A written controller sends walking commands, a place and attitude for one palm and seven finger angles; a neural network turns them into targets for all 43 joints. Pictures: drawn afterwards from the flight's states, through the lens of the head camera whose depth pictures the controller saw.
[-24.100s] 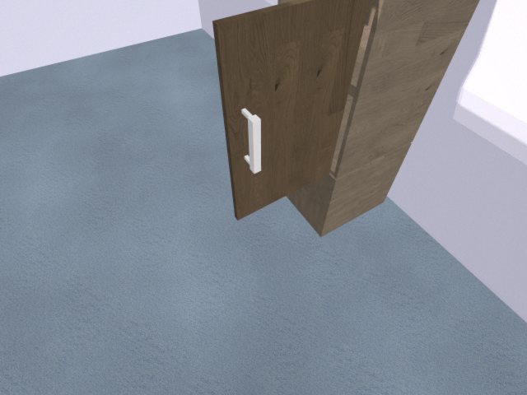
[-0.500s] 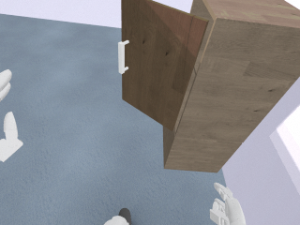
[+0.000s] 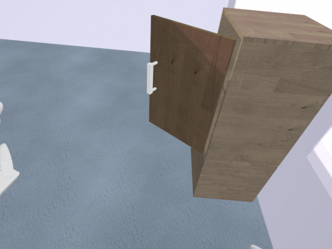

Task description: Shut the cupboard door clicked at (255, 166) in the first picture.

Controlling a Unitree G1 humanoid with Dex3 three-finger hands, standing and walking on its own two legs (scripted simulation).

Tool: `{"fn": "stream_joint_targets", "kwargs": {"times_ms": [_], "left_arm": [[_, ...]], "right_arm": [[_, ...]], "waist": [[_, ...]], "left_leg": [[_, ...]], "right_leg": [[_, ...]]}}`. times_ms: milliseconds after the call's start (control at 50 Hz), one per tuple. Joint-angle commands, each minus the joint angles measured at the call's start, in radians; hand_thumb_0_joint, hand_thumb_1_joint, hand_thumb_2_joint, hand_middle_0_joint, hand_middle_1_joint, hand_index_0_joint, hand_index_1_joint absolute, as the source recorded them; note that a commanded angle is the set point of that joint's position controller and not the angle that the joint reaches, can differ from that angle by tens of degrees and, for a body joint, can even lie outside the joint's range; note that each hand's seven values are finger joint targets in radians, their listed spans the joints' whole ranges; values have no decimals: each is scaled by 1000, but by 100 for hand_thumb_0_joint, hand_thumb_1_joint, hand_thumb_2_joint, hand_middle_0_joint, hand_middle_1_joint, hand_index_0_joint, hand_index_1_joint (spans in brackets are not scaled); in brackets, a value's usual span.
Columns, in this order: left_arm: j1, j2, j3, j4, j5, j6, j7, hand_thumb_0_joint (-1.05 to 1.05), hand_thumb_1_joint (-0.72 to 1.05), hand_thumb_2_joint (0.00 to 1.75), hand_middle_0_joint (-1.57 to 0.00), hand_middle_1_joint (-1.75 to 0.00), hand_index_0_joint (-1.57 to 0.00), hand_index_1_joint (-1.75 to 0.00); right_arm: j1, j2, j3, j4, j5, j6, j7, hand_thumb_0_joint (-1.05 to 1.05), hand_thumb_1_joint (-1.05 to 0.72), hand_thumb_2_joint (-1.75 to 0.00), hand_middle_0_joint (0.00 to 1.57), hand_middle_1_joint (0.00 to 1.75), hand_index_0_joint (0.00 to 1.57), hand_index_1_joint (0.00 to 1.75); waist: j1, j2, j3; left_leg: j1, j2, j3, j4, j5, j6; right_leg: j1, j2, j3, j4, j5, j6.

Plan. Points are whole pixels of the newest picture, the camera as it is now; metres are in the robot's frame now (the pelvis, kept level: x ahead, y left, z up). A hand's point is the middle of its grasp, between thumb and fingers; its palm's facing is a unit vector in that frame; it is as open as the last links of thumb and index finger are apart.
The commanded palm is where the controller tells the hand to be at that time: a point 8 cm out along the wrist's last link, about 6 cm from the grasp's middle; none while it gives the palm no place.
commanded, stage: stop stepping back and stand still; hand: left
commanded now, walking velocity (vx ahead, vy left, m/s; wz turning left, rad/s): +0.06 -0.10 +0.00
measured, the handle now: (152, 77) +0.89 +0.13 -0.01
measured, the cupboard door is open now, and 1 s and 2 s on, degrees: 54 54 54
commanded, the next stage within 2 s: let the arm hang, fingers relaxed in 0.20 s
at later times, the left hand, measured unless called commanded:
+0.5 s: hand (76, 245) +0.16 +0.23 -0.10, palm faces +0.13 -0.94 -0.31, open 7.4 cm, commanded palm none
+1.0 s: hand out of the picture -0.08 +0.20 -0.16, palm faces +0.09 -0.98 -0.17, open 7.3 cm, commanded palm none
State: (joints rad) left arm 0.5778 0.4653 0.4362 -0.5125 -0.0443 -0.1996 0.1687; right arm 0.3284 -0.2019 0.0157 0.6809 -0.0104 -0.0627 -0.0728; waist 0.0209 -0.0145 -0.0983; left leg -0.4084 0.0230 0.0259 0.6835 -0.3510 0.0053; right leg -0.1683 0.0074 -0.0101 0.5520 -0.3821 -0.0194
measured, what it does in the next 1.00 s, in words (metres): steps on the spot: left foot, then right foot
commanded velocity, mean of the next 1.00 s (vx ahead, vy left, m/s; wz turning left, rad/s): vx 0.00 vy -0.02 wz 0.00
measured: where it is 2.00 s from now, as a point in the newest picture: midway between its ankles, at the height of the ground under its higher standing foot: outside the picture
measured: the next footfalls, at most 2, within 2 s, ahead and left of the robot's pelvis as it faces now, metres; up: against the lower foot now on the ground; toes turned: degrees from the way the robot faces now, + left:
left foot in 0.02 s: +0.07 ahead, +0.12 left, +0.00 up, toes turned +6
right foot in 0.20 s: +0.03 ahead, -0.08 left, +0.00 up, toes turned +0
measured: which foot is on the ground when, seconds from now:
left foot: up 0.00-0.00, down 0.02-1.00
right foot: down 0.00-0.02, up 0.04-0.18, down 0.20-1.00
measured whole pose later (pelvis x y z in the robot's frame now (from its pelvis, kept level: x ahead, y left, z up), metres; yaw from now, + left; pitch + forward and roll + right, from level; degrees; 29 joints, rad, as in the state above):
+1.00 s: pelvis +0.00 +0.04 +0.02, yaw +2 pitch -2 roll -1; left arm 0.40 0.14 -0.01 1.19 0.01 0.01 0.03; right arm 0.30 -0.12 0.02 1.14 -0.01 0.01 -0.04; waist 0.01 0.00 0.03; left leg -0.19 -0.03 0.07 0.39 -0.16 0.07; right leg -0.10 0.00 -0.04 0.37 -0.23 0.00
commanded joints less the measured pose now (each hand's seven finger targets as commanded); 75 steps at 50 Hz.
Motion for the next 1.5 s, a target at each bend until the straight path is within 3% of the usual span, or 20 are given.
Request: {"fn": "stream_joint_targets", "kwargs": {"times_ms": [0, 20, 40, 160, 200, 240, 260, 280, 320, 360, 400, 440, 500, 540, 580, 640, 760, 900, 1200, 1480], "left_arm": [[-322, 94, 11, -75, 6, -14, 26, 0, 90, 90, -20, -30, -20, -30], [-305, 103, 16, -75, -1, -21, 17, 0, 90, 90, -20, -30, -20, -30], [-266, 116, 34, -92, 2, -14, 13, 0, 90, 90, -20, -30, -20, -30], [-80, 140, 96, -277, 11, -32, 9, 0, 90, 90, -20, -30, -20, -30], [-43, 160, 139, -227, 3, -31, 16, 0, 90, 90, -20, -30, -20, -30], [-32, 141, 135, -152, -8, -15, 22, 0, 90, 90, -20, -30, -20, -30], [-31, 130, 126, -123, -13, -13, 28, 0, 90, 90, -20, -30, -20, -30], [-164, -92, -332, 581, 61, 103, -116, 0, 90, 90, -20, -30, -20, -30], [-160, -126, -321, 641, 75, 188, -159, 0, 90, 90, -20, -30, -20, -30], [-205, -120, -348, 731, 75, 195, -167, 0, 90, 90, -20, -30, -20, -30], [-237, -112, -350, 862, 82, 192, -160, 0, 90, 90, -20, -30, -20, -30], [-270, -109, -362, 991, 81, 198, -148, 0, 90, 90, -20, -30, -20, -30], [-299, -131, -385, 1162, 61, 218, -138, 0, 90, 90, -20, -30, -20, -30], [-277, -146, -393, 1287, 54, 219, -142, 0, 90, 90, -20, -30, -20, -30], [-245, -178, -385, 1383, 62, 208, -145, 0, 90, 90, -20, -30, -20, -30], [-230, -185, -398, 1472, 55, 201, -149, 0, 90, 90, -20, -30, -20, -30], [-185, -213, -423, 1602, 54, 191, -145, 0, 90, 90, -20, -30, -20, -30], [-129, -245, -434, 1670, 54, 195, -134, 0, 90, 90, -20, -30, -20, -30], [-106, -274, -423, 1667, 62, 200, -126, 0, 90, 90, -20, -30, -20, -30], [-125, -240, -412, 1652, 65, 196, -128, 0, 90, 90, -20, -30, -20, -30]], "right_arm": [[-170, -171, -56, -179, 23, -80, -38, 0, -90, -90, 20, 30, 20, 30], [-182, -141, -43, -173, 25, -89, -32, 0, -90, -90, 20, 30, 20, 30], [-191, -136, -39, -169, 15, -91, -29, 0, -90, -90, 20, 30, 20, 30], [-199, -109, -38, -198, 1, -92, 8, 0, -90, -90, 20, 30, 20, 30], [-183, -96, -37, -203, -6, -70, 6, 0, -90, -90, 20, 30, 20, 30], [-169, -101, -52, -188, 5, -49, 8, 0, -90, -90, 20, 30, 20, 30], [-167, -100, -51, -184, 11, -40, 8, 0, -90, -90, 20, 30, 20, 30], [-256, -173, -79, -16, 10, -123, 101, 0, -90, -90, 20, 30, 20, 30], [-111, -158, -79, 5, 2, -30, 81, 0, -90, -90, 20, 30, 20, 30], [-142, -159, -66, -20, -6, 11, 69, 0, -90, -90, 20, 30, 20, 30], [-139, -156, -65, -24, -21, 36, 63, 0, -90, -90, 20, 30, 20, 30], [-129, -147, -62, 12, -27, 58, 57, 0, -90, -90, 20, 30, 20, 30], [-111, -142, -37, 113, -26, 58, 55, 0, -90, -90, 20, 30, 20, 30], [-144, -134, -24, 161, -18, 61, 46, 0, -90, -90, 20, 30, 20, 30], [-136, -104, -27, 200, -18, 63, 39, 0, -90, -90, 20, 30, 20, 30], [-80, -81, -28, 263, -13, 61, 34, 0, -90, -90, 20, 30, 20, 30], [-14, -74, -29, 357, 0, 54, 25, 0, -90, -90, 20, 30, 20, 30], [25, -41, -23, 423, 1, 61, 24, 0, -90, -90, 20, 30, 20, 30], [81, -2, -33, 447, -5, 61, 28, 0, -90, -90, 20, 30, 20, 30], [76, -51, -49, 428, -3, 57, 27, 0, -90, -90, 20, 30, 20, 30]], "waist": [[-56, 247, 146], [-57, 227, 127], [-49, 223, 135], [-25, 214, 37], [-36, 117, 28], [-38, -55, 44], [-43, -68, 51], [-91, -55, 100], [-63, -32, 33], [-34, -214, 72], [-26, -309, 79], [-28, -284, 64], [-23, 114, 46], [-1, 200, 95], [-3, 150, 110], [-18, 198, 78], [-26, 37, 106], [-27, -22, 186], [-19, 33, 253], [-24, 41, 205]], "left_leg": [[191, 227, -421, -414, -216, 117], [95, 257, -509, -538, -453, 114], [14, 266, -531, -591, -523, 104], [-106, 112, -147, -449, -278, 26], [-79, 58, -87, -272, -121, 4], [-13, 21, -54, -52, 17, -9], [-18, 22, -52, -8, 56, -10], [-47, 97, -45, 90, 120, -5], [21, 49, -58, 58, 192, -1], [-24, 26, -43, 69, 87, 5], [-41, 10, -39, 39, 23, 8], [44, 14, -44, -35, 103, 11], [187, 108, -160, -207, 534, 53], [100, 125, -197, -308, 339, 78], [108, 88, -153, -310, 219, 50], [172, 80, -127, -332, 180, 40], [248, 96, -118, -350, 261, 47], [226, 86, -109, -392, 161, 49], [123, 78, -137, -453, -21, 50], [155, 97, -161, -469, -48, 56]], "right_leg": [[-319, 28, -27, 161, -89, 14], [-251, 39, -1, 239, -121, 20], [-216, 38, 19, 292, -109, 18], [130, 30, -19, -106, 6, -6], [87, -71, 115, -222, 20, -52], [-72, -212, 357, -348, -129, -107], [-63, -241, 372, -342, -33, -122], [-114, -305, 147, -147, 467, -129], [-97, -200, 89, -4, 720, -105], [-68, -211, 103, -32, 778, -98], [21, -231, 115, -31, 910, -121], [22, -220, 104, -36, 876, -103], [-36, -107, 27, -20, 332, -15], [32, -73, 26, -108, 125, -7], [47, -88, 50, -191, 170, -27], [50, -99, 60, -232, 195, -37], [22, -103, 48, -259, 228, -27], [-20, -103, 52, -268, 151, -22], [-50, -91, 45, -229, 105, -17], [-50, -79, 49, -211, 118, -20]]}}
